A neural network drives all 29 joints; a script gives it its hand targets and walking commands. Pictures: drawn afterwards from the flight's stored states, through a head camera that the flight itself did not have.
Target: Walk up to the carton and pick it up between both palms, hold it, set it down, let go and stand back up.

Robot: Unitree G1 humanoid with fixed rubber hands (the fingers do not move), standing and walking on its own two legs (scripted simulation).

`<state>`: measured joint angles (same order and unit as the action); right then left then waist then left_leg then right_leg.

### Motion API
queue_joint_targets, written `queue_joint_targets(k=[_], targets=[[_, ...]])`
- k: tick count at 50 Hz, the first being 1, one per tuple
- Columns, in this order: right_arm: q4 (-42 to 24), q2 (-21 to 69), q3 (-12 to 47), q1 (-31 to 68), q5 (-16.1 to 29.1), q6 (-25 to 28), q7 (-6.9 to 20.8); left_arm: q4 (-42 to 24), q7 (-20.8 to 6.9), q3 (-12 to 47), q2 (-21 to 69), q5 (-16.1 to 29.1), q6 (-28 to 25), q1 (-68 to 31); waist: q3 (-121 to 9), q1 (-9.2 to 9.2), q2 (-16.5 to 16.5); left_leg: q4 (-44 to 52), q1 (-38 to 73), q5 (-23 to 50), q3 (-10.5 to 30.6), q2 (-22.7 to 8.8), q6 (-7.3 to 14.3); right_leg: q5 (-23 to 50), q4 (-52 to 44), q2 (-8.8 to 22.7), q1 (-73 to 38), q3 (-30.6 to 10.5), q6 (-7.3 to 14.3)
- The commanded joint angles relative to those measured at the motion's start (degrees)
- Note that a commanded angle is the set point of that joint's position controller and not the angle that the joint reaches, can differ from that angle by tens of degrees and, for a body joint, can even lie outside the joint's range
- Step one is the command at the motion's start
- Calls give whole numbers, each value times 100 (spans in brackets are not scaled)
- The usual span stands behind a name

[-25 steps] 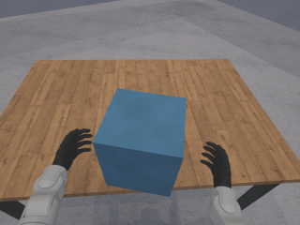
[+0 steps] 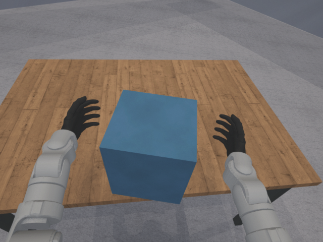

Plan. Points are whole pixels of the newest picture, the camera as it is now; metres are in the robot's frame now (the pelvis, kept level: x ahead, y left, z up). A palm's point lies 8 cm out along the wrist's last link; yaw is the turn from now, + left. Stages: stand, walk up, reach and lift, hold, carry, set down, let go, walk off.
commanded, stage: reach and lift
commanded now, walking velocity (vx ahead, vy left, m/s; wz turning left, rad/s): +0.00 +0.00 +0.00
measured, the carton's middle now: (152, 149) +0.38 +0.04 -0.01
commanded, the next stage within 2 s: none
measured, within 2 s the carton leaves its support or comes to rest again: neither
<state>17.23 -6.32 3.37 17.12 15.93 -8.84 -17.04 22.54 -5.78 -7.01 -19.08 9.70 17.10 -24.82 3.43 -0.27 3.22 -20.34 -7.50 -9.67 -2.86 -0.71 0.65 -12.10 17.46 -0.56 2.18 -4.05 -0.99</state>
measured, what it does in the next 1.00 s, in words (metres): stands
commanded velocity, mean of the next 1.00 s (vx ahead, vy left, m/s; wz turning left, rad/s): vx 0.00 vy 0.00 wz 0.00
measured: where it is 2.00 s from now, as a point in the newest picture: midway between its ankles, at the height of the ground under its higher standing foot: outside the picture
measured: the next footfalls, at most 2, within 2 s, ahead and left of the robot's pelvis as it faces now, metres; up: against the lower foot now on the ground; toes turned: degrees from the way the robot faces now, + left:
none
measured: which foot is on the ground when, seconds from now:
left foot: down 0.00-1.00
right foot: down 0.00-1.00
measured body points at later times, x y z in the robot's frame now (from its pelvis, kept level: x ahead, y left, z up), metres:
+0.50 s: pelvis +0.00 +0.00 +0.00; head +0.00 +0.03 +0.45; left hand +0.43 +0.23 +0.14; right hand +0.40 -0.15 +0.13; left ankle +0.02 +0.11 -0.75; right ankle -0.02 -0.13 -0.75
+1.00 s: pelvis -0.01 +0.00 -0.02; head +0.03 +0.04 +0.43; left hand +0.42 +0.23 +0.03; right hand +0.39 -0.14 +0.03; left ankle +0.02 +0.11 -0.75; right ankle -0.02 -0.13 -0.75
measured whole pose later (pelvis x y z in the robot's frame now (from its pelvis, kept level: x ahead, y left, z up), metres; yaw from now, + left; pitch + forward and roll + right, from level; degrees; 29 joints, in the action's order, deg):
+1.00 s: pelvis -0.01 +0.00 -0.02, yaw +3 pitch +11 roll -2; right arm 66.1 -1.0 -2.3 40.4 11.0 14.6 -13.8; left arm 77.8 -3.8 -2.7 -18.3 8.2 -15.3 -48.5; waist -8.6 4.8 2.4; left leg -33.9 -32.5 -12.9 1.2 -0.9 0.2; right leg -16.3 30.1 -1.3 25.2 0.1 -1.0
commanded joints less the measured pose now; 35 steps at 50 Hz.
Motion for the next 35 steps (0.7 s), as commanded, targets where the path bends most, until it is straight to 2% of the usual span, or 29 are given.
queue_joint_targets(k=[1,9,12,19,21,22,26,31,35], targets=[[-694,-440,-225,1951,42,40,16,-631,46,-178,-871,56,-145,-2219,-1869,44,-668,-34,1316,1302,-33,-39,-140,1266,-184,-54,574,382,-10],[42,-569,-456,2953,44,-218,63,219,139,15,-991,147,-108,-3247,-2122,208,-765,-99,1304,1174,55,-66,-153,1074,-174,-94,779,457,37],[233,-624,-483,3325,57,-259,70,549,136,36,-1054,156,-112,-3543,-2284,242,-718,-159,1302,1346,74,-49,-152,1339,-119,-105,687,471,7],[862,-695,-551,3925,82,-288,94,1171,183,102,-1109,118,-216,-4197,-2532,328,-858,-275,1370,1538,126,-47,-213,1423,-89,-138,807,545,20],[1111,-636,-489,4021,81,-294,107,1549,153,152,-1061,107,-259,-4233,-2373,352,-732,-264,1331,1516,147,-40,-176,1444,-112,-137,825,544,10],[1108,-616,-445,4034,95,-256,107,1616,132,120,-1077,94,-315,-4232,-2451,315,-693,-279,1319,1597,132,-21,-158,1561,-92,-134,770,534,-8],[1485,-500,-381,3870,41,-12,109,1948,79,114,-961,-59,-615,-4125,-2474,370,-708,-380,1374,1899,148,8,-200,1777,-65,-155,781,548,-21],[1894,-248,-316,3448,-130,531,117,2335,11,40,-687,-338,-1153,-3729,-2246,345,-785,-482,1272,2041,149,32,-241,1662,-37,-163,978,587,-7],[1946,-43,-399,3555,-394,1116,151,2646,19,-22,-671,-358,-1784,-3864,-2574,297,-708,-651,851,1745,121,57,-216,1429,139,-101,1257,597,-56]])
